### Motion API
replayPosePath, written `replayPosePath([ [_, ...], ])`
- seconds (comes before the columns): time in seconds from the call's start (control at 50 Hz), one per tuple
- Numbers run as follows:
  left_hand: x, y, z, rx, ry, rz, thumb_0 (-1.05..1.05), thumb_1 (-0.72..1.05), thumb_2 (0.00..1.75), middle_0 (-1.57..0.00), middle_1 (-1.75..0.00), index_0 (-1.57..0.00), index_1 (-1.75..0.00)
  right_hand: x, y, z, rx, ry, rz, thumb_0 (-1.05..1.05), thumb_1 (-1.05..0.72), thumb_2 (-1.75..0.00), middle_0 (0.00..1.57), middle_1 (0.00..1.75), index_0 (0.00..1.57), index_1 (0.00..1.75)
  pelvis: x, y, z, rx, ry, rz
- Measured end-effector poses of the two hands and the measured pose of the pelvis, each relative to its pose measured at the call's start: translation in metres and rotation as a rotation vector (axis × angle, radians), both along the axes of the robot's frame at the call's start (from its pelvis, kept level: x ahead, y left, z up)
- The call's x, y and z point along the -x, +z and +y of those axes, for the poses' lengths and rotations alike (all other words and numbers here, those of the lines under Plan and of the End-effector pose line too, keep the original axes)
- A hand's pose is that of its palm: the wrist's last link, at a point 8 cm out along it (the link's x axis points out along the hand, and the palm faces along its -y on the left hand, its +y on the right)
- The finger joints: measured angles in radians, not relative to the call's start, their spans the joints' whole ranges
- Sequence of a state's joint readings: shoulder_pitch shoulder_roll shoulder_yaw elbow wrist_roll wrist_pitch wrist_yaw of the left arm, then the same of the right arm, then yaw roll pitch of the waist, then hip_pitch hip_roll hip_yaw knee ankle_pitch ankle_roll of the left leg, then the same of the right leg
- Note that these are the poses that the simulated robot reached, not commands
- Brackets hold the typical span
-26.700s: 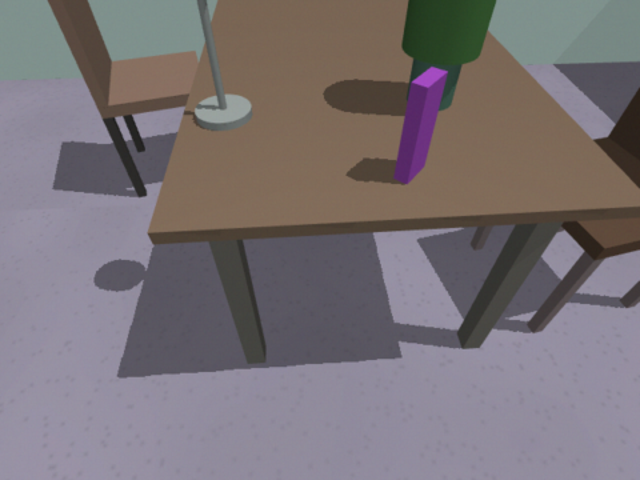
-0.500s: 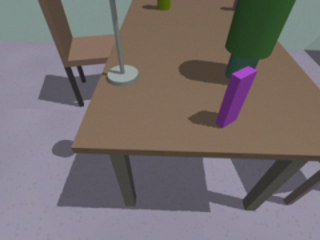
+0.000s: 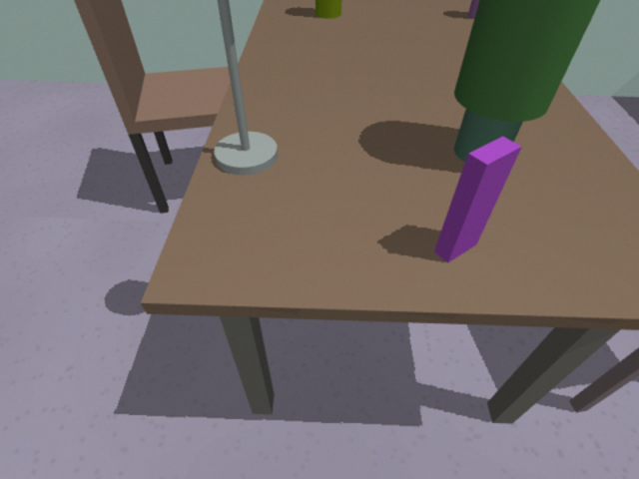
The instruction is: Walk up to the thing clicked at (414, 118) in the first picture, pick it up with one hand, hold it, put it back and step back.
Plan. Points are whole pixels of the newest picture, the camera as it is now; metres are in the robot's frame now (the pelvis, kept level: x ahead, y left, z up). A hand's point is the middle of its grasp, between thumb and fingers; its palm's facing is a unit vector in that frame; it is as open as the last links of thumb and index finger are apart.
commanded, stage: home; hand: right
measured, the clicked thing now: (472, 205) +0.50 -0.22 +0.07
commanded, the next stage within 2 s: stand in 0.40 s
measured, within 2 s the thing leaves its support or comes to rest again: neither
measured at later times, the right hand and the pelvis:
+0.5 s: hand out of the picture +0.07 -0.25 -0.16, palm faces -0.02 +0.94 -0.35, open 17.1 cm; pelvis +0.01 +0.00 +0.00, yaw +0 degrees
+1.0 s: hand out of the picture +0.07 -0.25 -0.16, palm faces -0.03 +0.94 -0.34, open 8.3 cm; pelvis +0.01 +0.00 +0.00, yaw +0 degrees
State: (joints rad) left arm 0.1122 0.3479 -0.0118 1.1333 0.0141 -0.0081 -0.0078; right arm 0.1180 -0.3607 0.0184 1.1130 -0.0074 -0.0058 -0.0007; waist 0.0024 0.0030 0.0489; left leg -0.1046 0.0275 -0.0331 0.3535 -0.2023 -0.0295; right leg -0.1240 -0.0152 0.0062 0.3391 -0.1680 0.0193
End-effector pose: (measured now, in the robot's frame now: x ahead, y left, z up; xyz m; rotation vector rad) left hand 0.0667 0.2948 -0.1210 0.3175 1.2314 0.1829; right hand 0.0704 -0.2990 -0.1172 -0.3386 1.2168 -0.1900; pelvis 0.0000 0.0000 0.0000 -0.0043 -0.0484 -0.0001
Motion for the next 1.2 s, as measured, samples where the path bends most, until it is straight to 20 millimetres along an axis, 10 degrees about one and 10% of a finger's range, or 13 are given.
replayPosePath([
  [0.6,-0.0066,0.0018,0.0020,-0.007,0.003,0.012,0.01,0.90,0.90,-0.20,-0.29,-0.20,-0.30,0.0004,-0.0024,0.0009,-0.007,-0.022,0.022,-0.01,0.42,-0.14,0.10,0.10,0.10,0.10,-0.0081,0.0009,0.0009,-0.002,-0.002,0.004],
  [0.88,-0.0031,0.0011,0.0028,-0.005,0.008,0.020,0.01,0.90,0.90,-0.20,-0.30,-0.20,-0.30,0.0034,-0.0023,0.0009,-0.006,-0.021,0.029,0.00,-0.38,-0.75,0.20,0.28,0.20,0.28,-0.0081,0.0010,0.0011,-0.003,-0.002,0.005],
  [1.2,-0.0017,0.0018,0.0037,-0.007,0.006,0.012,0.01,0.90,0.90,-0.20,-0.30,-0.20,-0.30,0.0044,-0.0025,0.0021,-0.010,-0.023,0.027,0.00,-0.88,-0.89,0.20,0.29,0.21,0.30,-0.0061,0.0010,0.0015,-0.002,0.001,0.003],
])
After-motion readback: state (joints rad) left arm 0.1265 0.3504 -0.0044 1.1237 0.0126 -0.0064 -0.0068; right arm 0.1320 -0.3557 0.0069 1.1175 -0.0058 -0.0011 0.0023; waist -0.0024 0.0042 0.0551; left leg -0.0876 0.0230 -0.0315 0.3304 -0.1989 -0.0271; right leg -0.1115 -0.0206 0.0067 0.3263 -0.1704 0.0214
